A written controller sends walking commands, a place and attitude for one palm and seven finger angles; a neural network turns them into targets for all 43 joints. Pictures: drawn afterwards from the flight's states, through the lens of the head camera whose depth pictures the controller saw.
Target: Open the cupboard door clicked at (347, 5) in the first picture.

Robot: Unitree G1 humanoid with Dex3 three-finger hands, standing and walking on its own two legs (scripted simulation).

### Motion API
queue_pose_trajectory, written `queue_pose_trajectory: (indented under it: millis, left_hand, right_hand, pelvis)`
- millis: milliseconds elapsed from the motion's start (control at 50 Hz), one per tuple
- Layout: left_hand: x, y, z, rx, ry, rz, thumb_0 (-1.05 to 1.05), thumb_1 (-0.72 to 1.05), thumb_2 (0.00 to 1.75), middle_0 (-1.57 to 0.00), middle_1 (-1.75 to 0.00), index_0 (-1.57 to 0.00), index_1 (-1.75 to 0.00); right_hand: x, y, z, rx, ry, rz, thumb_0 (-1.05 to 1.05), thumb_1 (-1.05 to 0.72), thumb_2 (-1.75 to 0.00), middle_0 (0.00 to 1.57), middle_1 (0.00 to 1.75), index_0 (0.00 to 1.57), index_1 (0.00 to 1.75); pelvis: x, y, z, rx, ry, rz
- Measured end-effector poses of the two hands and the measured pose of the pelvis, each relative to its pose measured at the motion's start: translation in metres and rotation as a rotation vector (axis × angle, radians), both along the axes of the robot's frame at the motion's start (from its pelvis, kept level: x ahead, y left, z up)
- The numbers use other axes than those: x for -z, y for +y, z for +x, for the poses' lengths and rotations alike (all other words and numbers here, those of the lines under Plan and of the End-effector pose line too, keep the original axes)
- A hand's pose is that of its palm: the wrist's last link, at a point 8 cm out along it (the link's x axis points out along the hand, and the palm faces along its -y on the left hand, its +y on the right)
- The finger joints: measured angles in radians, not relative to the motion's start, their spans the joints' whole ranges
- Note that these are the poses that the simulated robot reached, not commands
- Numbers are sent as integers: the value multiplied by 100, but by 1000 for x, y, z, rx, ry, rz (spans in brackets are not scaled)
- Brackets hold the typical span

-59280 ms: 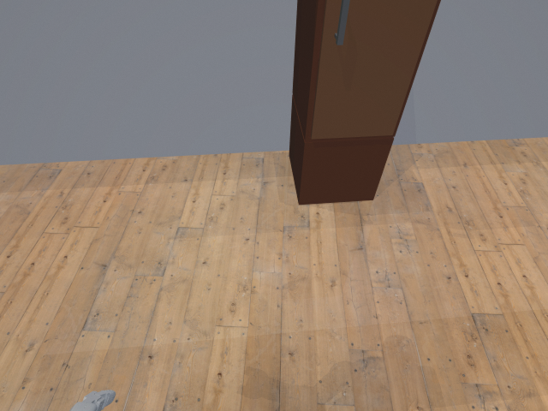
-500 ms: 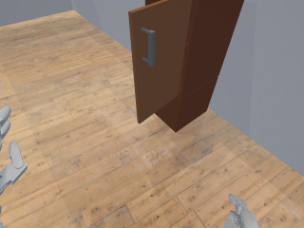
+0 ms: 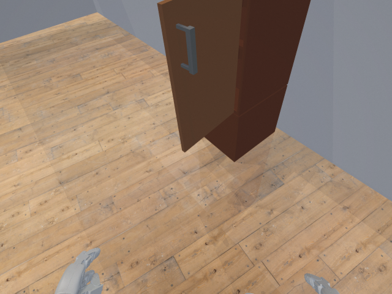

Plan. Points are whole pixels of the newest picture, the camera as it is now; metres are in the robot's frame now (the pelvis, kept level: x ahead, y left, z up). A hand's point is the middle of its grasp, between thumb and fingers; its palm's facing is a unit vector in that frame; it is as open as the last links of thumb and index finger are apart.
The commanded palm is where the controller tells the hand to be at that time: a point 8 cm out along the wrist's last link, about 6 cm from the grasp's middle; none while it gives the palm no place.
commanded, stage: let the arm hang, fingers relaxed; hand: left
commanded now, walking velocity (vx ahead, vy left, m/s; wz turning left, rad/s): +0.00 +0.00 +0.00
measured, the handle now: (186, 49) +0.73 +0.04 +0.13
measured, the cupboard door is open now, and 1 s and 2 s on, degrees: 97 97 97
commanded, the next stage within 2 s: look to check the result in 0.90 s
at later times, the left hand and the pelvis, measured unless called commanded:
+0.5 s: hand out of the picture +0.03 +0.22 -0.14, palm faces +0.03 -0.95 -0.33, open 7.3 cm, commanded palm none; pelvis +0.02 -0.01 +0.02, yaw +1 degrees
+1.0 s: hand out of the picture +0.11 +0.20 -0.14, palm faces +0.00 -0.95 -0.31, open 7.4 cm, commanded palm none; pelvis +0.04 -0.02 +0.02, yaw +1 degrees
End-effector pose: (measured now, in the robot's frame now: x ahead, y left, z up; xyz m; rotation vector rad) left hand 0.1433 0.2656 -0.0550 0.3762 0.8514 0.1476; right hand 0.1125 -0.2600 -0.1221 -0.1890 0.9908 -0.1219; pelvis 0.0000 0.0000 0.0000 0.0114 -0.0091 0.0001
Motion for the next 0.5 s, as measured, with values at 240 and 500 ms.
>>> queue_pose_trajectory:
  millis: [240,500]
  left_hand:
    - [79,-32,-120,-190,456,-178,0,97,90,-21,-30,-21,-30]
    - [52,-3,-121,-237,483,-61,1,92,90,-20,-30,-20,-30]
  right_hand:
    - [2,8,-119,55,460,-29,1,-91,-90,20,30,20,30]
    - [13,12,-83,61,371,33,1,-91,-90,20,30,20,30]
  pelvis:
    - [-8,-9,7,-31,-3,-22]
    - [-15,-11,19,-16,-25,-10]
